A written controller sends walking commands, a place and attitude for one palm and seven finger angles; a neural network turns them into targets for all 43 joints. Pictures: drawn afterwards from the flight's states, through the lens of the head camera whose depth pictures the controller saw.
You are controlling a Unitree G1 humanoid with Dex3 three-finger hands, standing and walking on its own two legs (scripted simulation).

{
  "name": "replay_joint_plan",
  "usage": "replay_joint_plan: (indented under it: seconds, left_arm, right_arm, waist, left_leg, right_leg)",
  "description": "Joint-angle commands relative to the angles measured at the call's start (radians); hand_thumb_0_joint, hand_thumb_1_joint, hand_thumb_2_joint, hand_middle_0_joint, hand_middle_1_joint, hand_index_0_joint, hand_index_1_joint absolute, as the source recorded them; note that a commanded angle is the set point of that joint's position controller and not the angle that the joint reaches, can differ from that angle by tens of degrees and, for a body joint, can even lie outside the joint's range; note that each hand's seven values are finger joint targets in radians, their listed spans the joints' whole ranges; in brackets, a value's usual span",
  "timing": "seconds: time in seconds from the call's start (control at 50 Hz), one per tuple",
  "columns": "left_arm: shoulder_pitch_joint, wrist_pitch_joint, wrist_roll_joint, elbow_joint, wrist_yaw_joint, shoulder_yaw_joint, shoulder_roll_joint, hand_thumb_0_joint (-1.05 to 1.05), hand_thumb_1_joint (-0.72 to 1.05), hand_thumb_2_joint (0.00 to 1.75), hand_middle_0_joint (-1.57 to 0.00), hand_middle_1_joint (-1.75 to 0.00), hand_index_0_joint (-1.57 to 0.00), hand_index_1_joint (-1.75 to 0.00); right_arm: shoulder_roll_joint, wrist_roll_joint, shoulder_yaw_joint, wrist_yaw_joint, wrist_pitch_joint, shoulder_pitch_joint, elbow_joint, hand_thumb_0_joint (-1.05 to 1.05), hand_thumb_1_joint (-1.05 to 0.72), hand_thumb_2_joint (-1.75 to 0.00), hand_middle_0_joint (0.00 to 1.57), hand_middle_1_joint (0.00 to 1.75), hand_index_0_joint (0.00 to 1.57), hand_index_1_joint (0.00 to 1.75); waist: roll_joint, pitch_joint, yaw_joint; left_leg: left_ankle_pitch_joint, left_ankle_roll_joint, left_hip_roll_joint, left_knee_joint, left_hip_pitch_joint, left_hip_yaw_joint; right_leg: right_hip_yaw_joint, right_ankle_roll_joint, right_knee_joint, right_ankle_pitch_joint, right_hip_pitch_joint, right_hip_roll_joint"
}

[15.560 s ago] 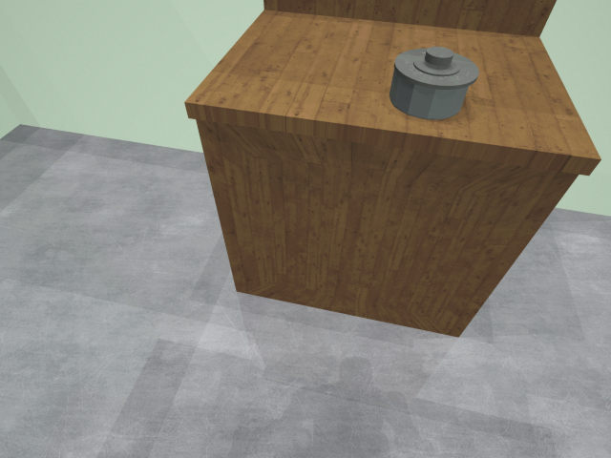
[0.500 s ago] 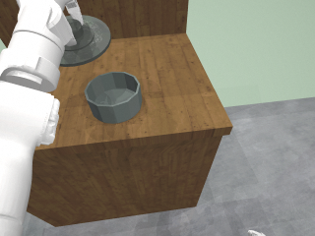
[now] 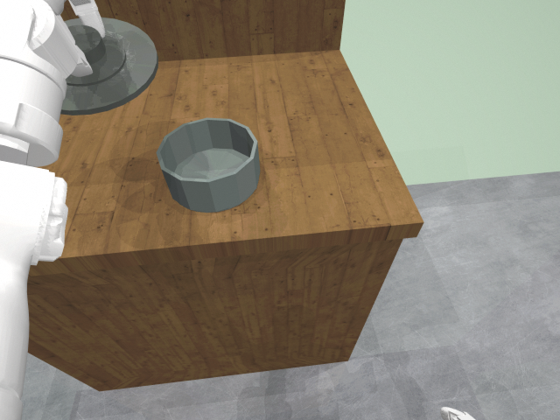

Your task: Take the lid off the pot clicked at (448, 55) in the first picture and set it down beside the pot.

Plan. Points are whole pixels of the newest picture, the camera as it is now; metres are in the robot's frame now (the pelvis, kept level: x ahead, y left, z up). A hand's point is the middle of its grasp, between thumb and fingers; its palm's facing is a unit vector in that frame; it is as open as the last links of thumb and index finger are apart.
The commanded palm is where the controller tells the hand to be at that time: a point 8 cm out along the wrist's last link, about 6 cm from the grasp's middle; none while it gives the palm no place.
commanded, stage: move the lid sideways beside the pot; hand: left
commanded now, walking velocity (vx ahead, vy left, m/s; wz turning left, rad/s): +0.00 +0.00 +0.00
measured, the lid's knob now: (79, 45) +0.50 +0.24 +0.29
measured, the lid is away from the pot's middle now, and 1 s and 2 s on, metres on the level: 0.13 0.24 0.22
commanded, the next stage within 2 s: lower the lid onto the table in 1.06 s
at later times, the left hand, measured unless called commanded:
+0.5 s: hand (19, 45) +0.45 +0.28 +0.31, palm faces -0.14 -0.14 -0.98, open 8.7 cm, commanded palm +0.45 +0.29 +0.37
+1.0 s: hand out of the picture +0.44 +0.34 +0.31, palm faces -0.13 -0.16 -0.98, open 8.7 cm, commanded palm +0.44 +0.34 +0.37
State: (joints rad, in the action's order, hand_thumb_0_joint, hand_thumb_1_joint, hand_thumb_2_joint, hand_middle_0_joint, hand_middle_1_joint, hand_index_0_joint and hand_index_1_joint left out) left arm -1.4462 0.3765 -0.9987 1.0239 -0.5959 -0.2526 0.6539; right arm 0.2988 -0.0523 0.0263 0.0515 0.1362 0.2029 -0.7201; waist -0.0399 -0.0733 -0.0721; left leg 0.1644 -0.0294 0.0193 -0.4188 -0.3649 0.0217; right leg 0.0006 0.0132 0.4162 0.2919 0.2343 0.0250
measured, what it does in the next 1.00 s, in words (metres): stands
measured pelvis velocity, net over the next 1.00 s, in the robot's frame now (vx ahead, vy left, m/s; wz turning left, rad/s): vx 0.00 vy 0.00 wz -0.01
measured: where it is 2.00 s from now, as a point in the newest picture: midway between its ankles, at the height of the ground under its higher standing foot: outside the picture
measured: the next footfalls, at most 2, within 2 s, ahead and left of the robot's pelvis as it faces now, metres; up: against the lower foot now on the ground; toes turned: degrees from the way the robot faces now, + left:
none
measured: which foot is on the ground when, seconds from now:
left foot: down 0.00-1.00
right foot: down 0.00-1.00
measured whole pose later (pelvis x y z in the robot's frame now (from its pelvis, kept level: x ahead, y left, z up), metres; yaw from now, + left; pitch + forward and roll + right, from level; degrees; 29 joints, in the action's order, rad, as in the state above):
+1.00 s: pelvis +0.00 +0.00 +0.00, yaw +0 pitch +7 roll -1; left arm -1.40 0.27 -1.05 1.08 -0.60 -0.13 0.91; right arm 0.31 -0.07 0.03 0.06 0.19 0.22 -0.69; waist -0.05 -0.04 -0.08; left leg 0.18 -0.03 0.01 -0.45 -0.39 0.02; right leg 0.00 0.01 0.40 0.29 0.23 0.01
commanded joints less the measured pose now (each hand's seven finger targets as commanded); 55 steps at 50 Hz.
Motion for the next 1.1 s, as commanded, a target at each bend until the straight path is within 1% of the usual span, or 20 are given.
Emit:
replay_joint_plan:
  seconds: [0.0, 0.04, 0.12, 0.16, 0.22, 0.3, 0.34, 0.42, 0.54, 0.62, 0.66, 0.72, 0.74, 0.82, 0.88, 0.94, 0.98, 1.02, 1.04, 1.08]
  left_arm:
    - [-0.595, -0.002, -0.038, -0.153, 0.048, 0.062, 0.231, 0.0, 0.57, 1.0, -0.86, -1.14, -0.72, -1.09]
    - [-0.634, -0.017, -0.047, -0.203, 0.055, 0.113, 0.318, 0.0, 0.57, 1.0, -0.86, -1.14, -0.72, -1.09]
    - [-0.589, -0.022, -0.028, -0.182, 0.05, 0.042, 0.226, 0.0, 0.57, 1.0, -0.86, -1.14, -0.72, -1.09]
    - [-0.577, -0.027, -0.053, -0.159, 0.054, 0.112, 0.317, 0.0, 0.57, 1.0, -0.86, -1.14, -0.72, -1.09]
    - [-0.554, -0.032, -0.028, -0.191, 0.047, 0.067, 0.262, 0.0, 0.57, 1.0, -0.86, -1.14, -0.72, -1.09]
    - [-0.56, -0.032, -0.052, -0.13, 0.048, 0.097, 0.318, 0.0, 0.57, 1.0, -0.86, -1.14, -0.72, -1.09]
    - [-0.603, -0.046, -0.061, -0.202, 0.053, 0.137, 0.39, 0.0, 0.57, 1.0, -0.86, -1.14, -0.72, -1.09]
    - [-0.537, -0.051, -0.04, -0.147, 0.044, 0.077, 0.313, 0.0, 0.57, 1.0, -0.86, -1.14, -0.72, -1.09]
    - [-0.594, -0.068, -0.066, -0.189, 0.051, 0.13, 0.415, 0.0, 0.57, 1.0, -0.86, -1.14, -0.72, -1.09]
    - [-0.548, -0.075, -0.044, -0.155, 0.041, 0.076, 0.345, 0.0, 0.57, 1.0, -0.86, -1.14, -0.72, -1.09]
    - [-0.581, -0.085, -0.072, -0.185, 0.052, 0.159, 0.458, 0.0, 0.57, 1.0, -0.86, -1.14, -0.72, -1.09]
    - [-0.52, -0.088, -0.054, -0.182, 0.046, 0.119, 0.405, 0.0, 0.57, 1.0, -0.86, -1.14, -0.72, -1.09]
    - [-0.506, -0.088, -0.073, -0.157, 0.05, 0.174, 0.475, 0.0, 0.57, 1.0, -0.86, -1.14, -0.72, -1.09]
    - [-0.478, -0.104, -0.053, -0.152, 0.04, 0.135, 0.448, 0.0, 0.57, 1.0, -0.86, -1.14, -0.72, -1.09]
    - [-0.52, -0.109, -0.073, -0.18, 0.046, 0.18, 0.517, 0.0, 0.57, 1.0, -0.86, -1.14, -0.72, -1.09]
    - [-0.512, -0.109, -0.07, -0.193, 0.043, 0.163, 0.498, 0.0, 0.57, 1.0, -0.86, -1.14, -0.72, -1.09]
    - [-0.444, -0.113, -0.061, -0.09, 0.035, 0.138, 0.466, 0.0, 0.57, 1.0, -0.86, -1.14, -0.72, -1.09]
    - [-0.474, -0.124, -0.048, -0.145, 0.032, 0.127, 0.461, 0.0, 0.57, 1.0, -0.86, -1.14, -0.72, -1.09]
    - [-0.549, -0.126, -0.066, -0.209, 0.041, 0.167, 0.526, 0.0, 0.57, 1.0, -0.86, -1.14, -0.72, -1.09]
    - [-0.54, -0.125, -0.066, -0.161, 0.04, 0.135, 0.479, 0.0, 0.57, 1.0, -0.86, -1.14, -0.72, -1.09]
  right_arm:
    - [0.147, 0.001, -0.043, 0.009, -0.024, -0.035, 0.112, 0.0, -0.9, -0.9, 0.2, 0.3, 0.2, 0.3]
    - [0.156, 0.002, -0.04, 0.011, -0.021, -0.032, 0.114, 0.0, -0.9, -0.9, 0.2, 0.3, 0.2, 0.3]
    - [0.152, -0.002, -0.045, 0.011, -0.026, -0.031, 0.122, 0.0, -0.9, -0.9, 0.2, 0.3, 0.2, 0.3]
    - [0.154, -0.002, -0.042, 0.012, -0.017, -0.029, 0.124, 0.0, -0.9, -0.9, 0.2, 0.3, 0.2, 0.3]
    - [0.158, -0.005, -0.043, 0.011, -0.016, -0.036, 0.133, 0.0, -0.9, -0.9, 0.2, 0.3, 0.2, 0.3]
    - [0.154, -0.004, -0.041, 0.015, -0.005, -0.024, 0.125, 0.0, -0.9, -0.9, 0.2, 0.3, 0.2, 0.3]
    - [0.162, -0.004, -0.04, 0.016, -0.004, -0.026, 0.128, 0.0, -0.9, -0.9, 0.2, 0.3, 0.2, 0.3]
    - [0.163, -0.011, -0.04, 0.018, -0.007, -0.017, 0.124, 0.0, -0.9, -0.9, 0.2, 0.3, 0.2, 0.3]
    - [0.166, -0.007, -0.041, 0.019, 0.003, -0.014, 0.124, 0.0, -0.9, -0.9, 0.2, 0.3, 0.2, 0.3]
    - [0.165, -0.015, -0.039, 0.023, 0.0, -0.018, 0.121, 0.0, -0.9, -0.9, 0.2, 0.3, 0.2, 0.3]
    - [0.165, -0.009, -0.042, 0.024, 0.004, -0.008, 0.124, 0.0, -0.9, -0.9, 0.2, 0.3, 0.2, 0.3]
    - [0.167, -0.013, -0.044, 0.021, 0.0, 0.0, 0.128, 0.0, -0.9, -0.9, 0.2, 0.3, 0.2, 0.3]
    - [0.168, -0.01, -0.043, 0.019, 0.009, 0.009, 0.122, 0.0, -0.9, -0.9, 0.2, 0.3, 0.2, 0.3]
    - [0.173, -0.02, -0.037, 0.019, 0.02, -0.012, 0.136, 0.0, -0.9, -0.9, 0.2, 0.3, 0.2, 0.3]
    - [0.17, -0.015, -0.042, 0.021, 0.028, 0.004, 0.136, 0.0, -0.9, -0.9, 0.2, 0.3, 0.2, 0.3]
    - [0.171, -0.016, -0.044, 0.019, 0.027, 0.01, 0.134, 0.0, -0.9, -0.9, 0.2, 0.3, 0.2, 0.3]
    - [0.169, -0.024, -0.038, 0.022, 0.032, 0.012, 0.126, 0.0, -0.9, -0.9, 0.2, 0.3, 0.2, 0.3]
    - [0.174, -0.024, -0.037, 0.023, 0.026, -0.005, 0.128, 0.0, -0.9, -0.9, 0.2, 0.3, 0.2, 0.3]
    - [0.178, -0.019, -0.039, 0.021, 0.031, 0.009, 0.121, 0.0, -0.9, -0.9, 0.2, 0.3, 0.2, 0.3]
    - [0.171, -0.02, -0.042, 0.025, 0.025, 0.02, 0.115, 0.0, -0.9, -0.9, 0.2, 0.3, 0.2, 0.3]
  waist:
    - [0.026, -0.38, -0.01]
    - [0.017, -0.441, -0.001]
    - [-0.028, -0.403, -0.013]
    - [0.01, -0.403, -0.002]
    - [-0.014, -0.395, -0.004]
    - [0.018, -0.354, -0.009]
    - [-0.001, -0.423, -0.001]
    - [-0.021, -0.352, -0.016]
    - [-0.044, -0.411, -0.009]
    - [-0.062, -0.351, -0.02]
    - [-0.059, -0.414, -0.009]
    - [-0.089, -0.398, -0.014]
    - [-0.054, -0.398, -0.008]
    - [-0.062, -0.362, -0.011]
    - [-0.071, -0.392, -0.01]
    - [-0.097, -0.406, -0.017]
    - [-0.028, -0.308, -0.023]
    - [-0.058, -0.346, -0.02]
    - [-0.095, -0.405, -0.017]
    - [-0.093, -0.38, -0.027]
  left_leg:
    - [-0.335, -0.041, 0.025, -0.031, 0.362, -0.015]
    - [-0.365, -0.038, 0.025, -0.03, 0.364, -0.013]
    - [-0.417, -0.037, 0.022, -0.044, 0.398, -0.017]
    - [-0.369, -0.042, 0.021, -0.039, 0.361, -0.013]
    - [-0.406, -0.039, 0.019, -0.04, 0.379, -0.013]
    - [-0.299, -0.042, 0.024, -0.03, 0.331, -0.01]
    - [-0.334, -0.041, 0.021, -0.029, 0.355, -0.007]
    - [-0.364, -0.04, 0.017, -0.036, 0.355, -0.007]
    - [-0.334, -0.041, 0.018, -0.034, 0.356, -0.002]
    - [-0.348, -0.042, 0.013, -0.038, 0.365, -0.001]
    - [-0.38, -0.045, 0.015, -0.051, 0.371, -0.007]
    - [-0.444, -0.041, 0.01, -0.063, 0.397, -0.004]
    - [-0.413, -0.04, 0.01, -0.06, 0.367, -0.005]
    - [-0.425, -0.04, 0.009, -0.061, 0.342, 0.007]
    - [-0.412, -0.045, 0.008, -0.061, 0.355, 0.0]
    - [-0.461, -0.042, 0.004, -0.071, 0.388, -0.005]
    - [-0.343, -0.042, 0.003, -0.051, 0.32, 0.003]
    - [-0.378, -0.043, 0.004, -0.055, 0.347, 0.009]
    - [-0.383, -0.041, 0.002, -0.051, 0.37, 0.0]
    - [-0.371, -0.046, 0.002, -0.054, 0.377, -0.003]
  right_leg:
    - [0.022, -0.057, -0.038, -0.313, 0.055, -0.061]
    - [0.013, -0.055, -0.03, -0.344, 0.012, -0.058]
    - [0.023, -0.062, -0.036, -0.333, 0.061, -0.062]
    - [0.016, -0.057, -0.031, -0.325, 0.038, -0.061]
    - [0.022, -0.062, -0.033, -0.333, 0.045, -0.059]
    - [0.022, -0.057, -0.043, -0.289, 0.047, -0.063]
    - [0.012, -0.055, -0.037, -0.315, 0.009, -0.059]
    - [0.026, -0.062, -0.046, -0.317, 0.05, -0.061]
    - [0.012, -0.055, -0.045, -0.314, 0.015, -0.059]
    - [0.025, -0.061, -0.054, -0.307, 0.052, -0.06]
    - [0.016, -0.057, -0.041, -0.329, 0.021, -0.062]
    - [0.024, -0.06, -0.044, -0.342, 0.042, -0.063]
    - [0.02, -0.053, -0.042, -0.331, 0.027, -0.065]
    - [0.023, -0.057, -0.038, -0.361, 0.022, -0.057]
    - [0.02, -0.051, -0.04, -0.341, 0.018, -0.061]
    - [0.021, -0.048, -0.04, -0.339, 0.037, -0.065]
    - [0.031, -0.047, -0.053, -0.295, 0.053, -0.062]
    - [0.029, -0.053, -0.049, -0.327, 0.035, -0.058]
    - [0.021, -0.048, -0.049, -0.319, 0.022, -0.062]
    - [0.026, -0.047, -0.058, -0.3, 0.049, -0.064]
